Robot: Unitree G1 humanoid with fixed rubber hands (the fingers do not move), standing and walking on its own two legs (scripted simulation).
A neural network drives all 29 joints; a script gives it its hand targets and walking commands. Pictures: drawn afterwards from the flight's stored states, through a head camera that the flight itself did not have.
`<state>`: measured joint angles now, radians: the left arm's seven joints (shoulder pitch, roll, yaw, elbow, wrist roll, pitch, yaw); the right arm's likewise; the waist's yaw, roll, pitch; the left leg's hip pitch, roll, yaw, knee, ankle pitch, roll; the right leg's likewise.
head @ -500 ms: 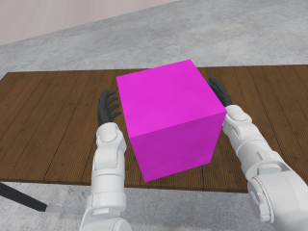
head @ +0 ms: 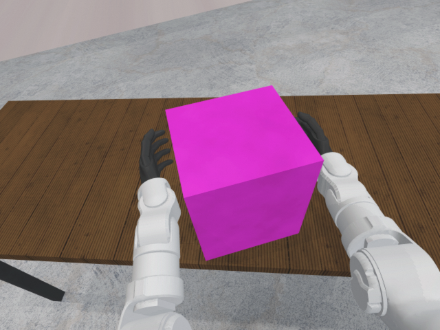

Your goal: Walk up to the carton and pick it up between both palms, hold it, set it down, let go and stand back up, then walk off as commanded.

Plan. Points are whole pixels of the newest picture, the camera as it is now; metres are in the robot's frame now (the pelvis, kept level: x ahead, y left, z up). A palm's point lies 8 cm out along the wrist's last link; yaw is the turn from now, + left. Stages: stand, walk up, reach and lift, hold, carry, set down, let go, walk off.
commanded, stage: reach and lift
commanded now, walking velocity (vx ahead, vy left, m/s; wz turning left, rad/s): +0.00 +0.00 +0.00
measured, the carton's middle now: (237, 176) +0.41 +0.09 +0.03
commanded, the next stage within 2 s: none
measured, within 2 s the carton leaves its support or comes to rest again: leaves its support in 0.84 s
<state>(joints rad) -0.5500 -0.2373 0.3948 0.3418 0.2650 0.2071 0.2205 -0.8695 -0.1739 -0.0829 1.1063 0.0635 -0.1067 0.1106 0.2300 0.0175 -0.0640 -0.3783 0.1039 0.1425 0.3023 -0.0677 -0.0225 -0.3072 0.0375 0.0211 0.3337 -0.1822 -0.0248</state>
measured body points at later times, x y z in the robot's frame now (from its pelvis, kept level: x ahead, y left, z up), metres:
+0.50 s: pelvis +0.00 +0.00 +0.00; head +0.05 +0.00 +0.45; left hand +0.35 +0.23 +0.10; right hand +0.47 -0.05 +0.08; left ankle +0.04 +0.15 -0.75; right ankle -0.02 -0.10 -0.75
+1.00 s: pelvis +0.00 +0.01 +0.00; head +0.01 +0.01 +0.45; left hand +0.36 +0.22 +0.12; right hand +0.44 -0.08 +0.10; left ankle +0.04 +0.15 -0.75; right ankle -0.02 -0.10 -0.75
